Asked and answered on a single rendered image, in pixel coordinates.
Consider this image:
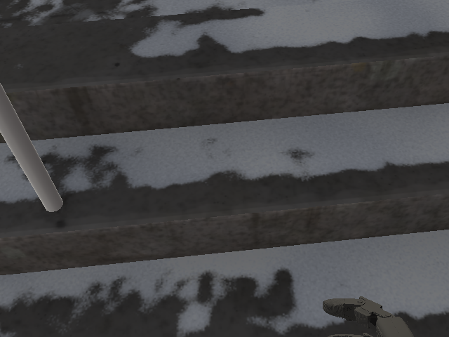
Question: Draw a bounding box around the robot right hand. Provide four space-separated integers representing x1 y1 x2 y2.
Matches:
323 296 414 337

